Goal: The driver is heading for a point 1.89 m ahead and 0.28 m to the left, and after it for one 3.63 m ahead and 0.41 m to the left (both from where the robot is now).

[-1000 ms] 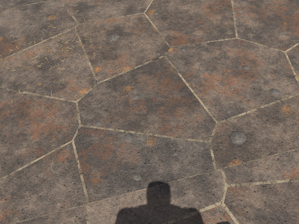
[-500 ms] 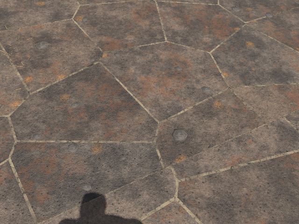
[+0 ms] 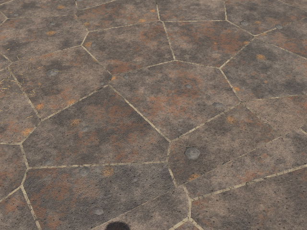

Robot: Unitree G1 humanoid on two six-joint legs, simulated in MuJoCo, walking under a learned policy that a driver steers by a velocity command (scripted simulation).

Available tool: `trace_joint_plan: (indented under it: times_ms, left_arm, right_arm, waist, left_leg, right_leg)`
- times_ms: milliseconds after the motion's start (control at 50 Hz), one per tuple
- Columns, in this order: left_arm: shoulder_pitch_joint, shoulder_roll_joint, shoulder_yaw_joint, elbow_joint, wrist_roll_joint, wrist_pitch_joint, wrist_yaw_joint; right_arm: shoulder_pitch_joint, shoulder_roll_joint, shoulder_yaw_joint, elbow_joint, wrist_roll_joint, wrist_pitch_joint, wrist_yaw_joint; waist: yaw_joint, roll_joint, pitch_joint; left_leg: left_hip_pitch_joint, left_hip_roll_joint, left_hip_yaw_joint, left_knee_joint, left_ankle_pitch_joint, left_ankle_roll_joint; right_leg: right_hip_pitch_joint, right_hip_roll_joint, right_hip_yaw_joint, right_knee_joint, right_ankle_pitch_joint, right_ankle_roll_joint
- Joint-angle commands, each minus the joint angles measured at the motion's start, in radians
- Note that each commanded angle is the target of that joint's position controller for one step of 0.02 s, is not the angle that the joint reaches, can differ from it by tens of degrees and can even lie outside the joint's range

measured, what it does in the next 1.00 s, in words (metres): walks ahead: left foot, then right foot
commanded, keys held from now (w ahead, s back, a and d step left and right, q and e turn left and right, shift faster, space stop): w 1.00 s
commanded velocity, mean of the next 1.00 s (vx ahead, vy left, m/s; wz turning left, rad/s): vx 0.42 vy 0.00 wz -0.01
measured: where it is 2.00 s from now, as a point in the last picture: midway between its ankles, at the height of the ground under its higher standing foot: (139, 159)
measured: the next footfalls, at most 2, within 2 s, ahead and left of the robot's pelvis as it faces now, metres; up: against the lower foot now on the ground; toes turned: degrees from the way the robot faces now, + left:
left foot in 0.20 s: +0.11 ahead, +0.12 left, +0.00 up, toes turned +2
right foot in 0.70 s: +0.46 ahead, -0.03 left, +0.00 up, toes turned -3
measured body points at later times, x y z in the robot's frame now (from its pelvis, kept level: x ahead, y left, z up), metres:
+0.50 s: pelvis +0.17 +0.06 +0.00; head +0.19 +0.08 +0.45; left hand +0.29 +0.31 -0.14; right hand +0.11 -0.18 -0.13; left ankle +0.07 +0.12 -0.74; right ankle +0.27 -0.08 -0.68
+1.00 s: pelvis +0.45 +0.03 +0.00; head +0.46 +0.02 +0.45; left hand +0.40 +0.28 -0.14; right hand +0.57 -0.22 -0.13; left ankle +0.55 +0.19 -0.68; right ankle +0.42 -0.02 -0.74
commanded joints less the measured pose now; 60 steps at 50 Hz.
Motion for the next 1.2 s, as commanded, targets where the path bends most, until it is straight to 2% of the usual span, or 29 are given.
trace_joint_plan:
  times_ms: [20,60,120,180,200,220,240,260,300,340,420,580,640,680,700,720,740,760,780,820,880,960,980,1000,1020,1060,1120,1160,1200]
  left_arm:
    - [0.079,0.196,0.057,-0.006,0.004,-0.001,0.0]
    - [0.092,0.18,0.061,0.004,0.014,-0.02,-0.003]
    - [0.087,0.174,0.068,0.015,0.009,-0.046,-0.008]
    - [0.035,0.17,0.07,0.015,-0.004,-0.052,-0.013]
    - [0.035,0.148,0.063,0.011,0.002,-0.058,-0.014]
    - [0.012,0.076,0.042,-0.017,0.007,-0.065,-0.019]
    - [0.012,0.076,0.042,-0.044,0.007,-0.067,-0.024]
    - [0.001,0.133,0.055,-0.036,0.021,-0.062,-0.024]
    - [0.014,0.105,0.049,-0.014,0.011,-0.07,-0.048]
    - [0.019,0.097,0.047,0.0,0.025,-0.063,-0.058]
    - [-0.073,0.075,0.041,-0.033,0.023,-0.041,-0.061]
    - [-0.324,0.033,0.012,-0.143,0.007,-0.041,-0.06]
    - [-0.222,0.075,0.029,-0.127,0.006,-0.051,-0.044]
    - [0.064,0.117,0.056,-0.035,0.005,-0.065,-0.028]
    - [0.219,0.169,0.077,0.004,0.025,-0.071,-0.015]
    - [0.295,0.256,0.1,0.008,0.049,-0.072,-0.008]
    - [0.232,0.229,0.098,0.011,0.012,-0.062,-0.022]
    - [0.111,0.18,0.089,-0.002,-0.006,-0.061,-0.022]
    - [0.042,0.114,0.074,-0.015,-0.007,-0.07,-0.027]
    - [0.012,0.055,0.056,0.001,-0.004,-0.092,-0.024]
    - [0.087,0.073,0.057,0.038,-0.004,-0.12,-0.026]
    - [0.11,0.116,0.062,0.049,-0.011,-0.114,-0.02]
    - [0.136,0.127,0.067,0.054,0.004,-0.118,-0.021]
    - [0.163,0.113,0.063,0.06,0.001,-0.118,-0.02]
    - [0.168,0.092,0.055,0.061,-0.004,-0.122,-0.02]
    - [0.26,0.081,0.054,0.104,0.005,-0.124,-0.008]
    - [0.353,0.107,0.066,0.121,0.017,-0.127,0.016]
    - [0.267,0.087,0.062,0.097,0.023,-0.132,0.027]
    - [0.256,0.066,0.055,0.084,0.026,-0.138,0.027]
  right_arm:
    - [-0.097,-0.073,-0.016,-0.076,-0.016,-0.02,0.008]
    - [-0.11,-0.088,-0.021,-0.091,-0.011,-0.039,0.015]
    - [-0.115,-0.09,-0.025,-0.1,-0.003,-0.065,0.028]
    - [0.05,-0.062,-0.027,-0.046,0.004,-0.072,0.025]
    - [0.162,-0.094,-0.042,-0.004,0.002,-0.076,0.015]
    - [0.298,-0.182,-0.063,0.015,-0.014,-0.086,0.002]
    - [0.37,-0.268,-0.081,0.04,-0.001,-0.079,0.004]
    - [0.268,-0.194,-0.063,0.02,-0.001,-0.073,0.005]
    - [0.113,-0.121,-0.041,-0.032,-0.002,-0.088,0.012]
    - [0.119,-0.09,-0.027,-0.025,0.002,-0.108,0.01]
    - [0.238,-0.079,-0.018,0.033,0.011,-0.119,0.007]
    - [0.281,-0.073,-0.004,0.077,0.011,-0.114,-0.006]
    - [0.233,-0.097,-0.01,0.079,0.009,-0.115,-0.011]
    - [0.2,-0.122,-0.019,0.075,0.009,-0.104,-0.015]
    - [0.207,-0.105,-0.014,0.062,0.014,-0.103,-0.01]
    - [0.3,0.016,0.007,0.042,0.035,-0.104,0.004]
    - [0.294,-0.056,-0.016,0.046,0.025,-0.104,0.007]
    - [0.195,-0.094,-0.029,0.013,0.018,-0.107,0.005]
    - [0.129,-0.091,-0.029,-0.003,0.015,-0.114,0.009]
    - [0.134,-0.051,-0.029,0.008,-0.002,-0.094,0.012]
    - [0.114,-0.011,-0.023,-0.002,-0.014,-0.058,0.024]
    - [-0.078,-0.001,-0.011,-0.079,-0.018,-0.048,0.036]
    - [-0.023,-0.017,-0.019,-0.045,-0.015,-0.047,0.039]
    - [-0.029,-0.033,-0.022,-0.044,-0.011,-0.047,0.039]
    - [-0.099,-0.043,-0.027,-0.073,-0.001,-0.057,0.039]
    - [-0.198,-0.069,-0.041,-0.108,-0.017,-0.065,0.038]
    - [-0.293,-0.094,-0.055,-0.154,-0.01,-0.08,0.033]
    - [-0.325,-0.07,-0.048,-0.185,-0.011,-0.082,0.054]
    - [-0.316,-0.034,-0.041,-0.187,-0.006,-0.074,0.079]
  waist:
    - [0.062,-0.158,0.175]
    - [0.058,-0.133,0.172]
    - [0.045,-0.117,0.119]
    - [-0.051,-0.093,0.083]
    - [-0.093,-0.027,0.047]
    - [-0.148,0.18,-0.016]
    - [-0.139,0.301,-0.017]
    - [-0.074,0.122,0.08]
    - [-0.003,0.035,0.123]
    - [0.01,0.054,0.087]
    - [0.001,0.06,0.084]
    - [-0.035,0.082,0.136]
    - [0.029,0.084,0.074]
    - [0.145,0.079,-0.072]
    - [0.197,0.029,-0.163]
    - [0.141,-0.165,-0.281]
    - [0.131,-0.135,-0.298]
    - [0.08,-0.097,-0.11]
    - [0.065,-0.041,-0.011]
    - [-0.007,-0.022,0.051]
    - [-0.031,-0.049,0.041]
    - [-0.009,-0.066,0.052]
    - [-0.011,-0.08,0.006]
    - [-0.006,-0.064,-0.001]
    - [0.004,-0.049,0.033]
    - [0.047,-0.064,0.07]
    - [0.103,-0.059,0.097]
    - [0.075,-0.028,0.128]
    - [0.094,-0.013,0.109]
  left_leg:
    - [-0.24,0.003,0.058,0.185,-0.118,0.025]
    - [-0.333,0.045,0.03,0.271,-0.138,0.035]
    - [-0.281,0.047,0.054,0.187,-0.088,0.039]
    - [0.105,-0.013,0.122,-0.036,0.066,0.047]
    - [0.298,-0.009,0.074,-0.074,0.039,0.05]
    - [0.424,0.225,-0.246,-0.237,-0.212,0.087]
    - [0.416,0.406,-0.652,-0.387,-0.443,0.185]
    - [0.305,0.407,-0.61,-0.377,-0.488,0.203]
    - [0.195,0.306,-0.403,-0.379,-0.26,0.167]
    - [0.197,0.241,-0.256,-0.38,-0.003,0.143]
    - [0.248,0.216,-0.124,-0.349,0.405,0.15]
    - [0.216,0.199,-0.024,-0.357,0.674,0.143]
    - [0.298,0.224,-0.002,-0.224,0.989,0.125]
    - [0.289,0.204,0.026,0.098,1.068,0.104]
    - [0.121,0.166,0.047,0.361,0.806,0.093]
    - [-0.207,0.004,0.084,0.762,0.081,0.056]
    - [-0.37,-0.066,-0.043,0.907,-0.194,0.068]
    - [-0.444,0.011,-0.06,0.894,-0.098,0.079]
    - [-0.417,0.05,-0.049,0.832,-0.017,0.08]
    - [-0.28,0.103,-0.048,0.687,0.03,0.059]
    - [-0.23,0.106,-0.01,0.562,0.047,0.026]
    - [-0.225,0.086,0.066,0.328,0.247,0.004]
    - [-0.219,0.082,0.07,0.422,0.361,0.012]
    - [-0.257,0.094,0.056,0.434,0.369,0.016]
    - [-0.311,0.097,0.05,0.361,0.455,0.027]
    - [-0.516,0.133,-0.032,0.34,0.469,0.037]
    - [-0.757,0.13,-0.096,0.303,0.36,0.025]
    - [-0.59,0.136,-0.055,0.135,0.573,0.014]
    - [-0.45,0.138,-0.027,0.065,0.718,0.022]
  right_leg:
    - [-0.104,-0.31,0.404,-0.308,-0.542,-0.178]
    - [-0.031,-0.344,0.424,-0.317,-0.412,-0.209]
    - [0.03,-0.291,0.3,-0.276,-0.194,-0.187]
    - [-0.187,-0.22,0.166,-0.158,-0.09,-0.132]
    - [-0.309,-0.173,0.117,-0.034,-0.057,-0.104]
    - [-0.421,-0.065,-0.015,0.301,-0.096,-0.056]
    - [-0.597,0.043,-0.063,0.531,-0.275,-0.041]
    - [-0.63,-0.04,0.015,0.669,-0.223,-0.06]
    - [-0.59,-0.114,0.01,0.666,-0.036,-0.058]
    - [-0.549,-0.133,-0.03,0.646,0.052,-0.027]
    - [-0.63,-0.13,-0.089,0.626,0.118,0.014]
    - [-0.492,-0.07,-0.185,0.209,0.264,0.0]
    - [-0.343,-0.023,-0.183,0.156,0.198,-0.059]
    - [-0.059,0.015,-0.171,0.082,0.161,-0.098]
    - [0.178,-0.112,-0.037,0.055,0.074,-0.138]
    - [0.428,-0.418,0.435,0.006,-0.068,-0.247]
    - [0.416,-0.462,0.699,-0.146,-0.157,-0.313]
    - [0.264,-0.426,0.53,-0.175,-0.196,-0.276]
    - [0.107,-0.387,0.401,-0.215,-0.089,-0.249]
    - [-0.09,-0.298,0.21,-0.247,0.16,-0.182]
    - [-0.141,-0.259,0.1,-0.265,0.308,-0.177]
    - [-0.149,-0.194,-0.008,-0.28,0.45,-0.143]
    - [-0.108,-0.211,-0.019,-0.227,0.522,-0.142]
    - [-0.077,-0.222,-0.014,-0.208,0.527,-0.141]
    - [-0.067,-0.191,-0.015,-0.207,0.434,-0.14]
    - [0.129,-0.255,0.063,-0.144,0.377,-0.16]
    - [0.335,-0.311,0.137,-0.071,0.373,-0.196]
    - [0.137,-0.247,0.076,-0.032,0.207,-0.164]
    - [0.029,-0.235,0.071,0.027,0.089,-0.155]
Keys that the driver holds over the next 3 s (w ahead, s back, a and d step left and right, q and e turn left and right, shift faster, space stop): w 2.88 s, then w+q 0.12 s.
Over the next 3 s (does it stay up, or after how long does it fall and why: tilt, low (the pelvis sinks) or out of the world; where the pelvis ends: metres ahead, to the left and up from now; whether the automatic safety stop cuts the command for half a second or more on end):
stays up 1.57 0.09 -0.16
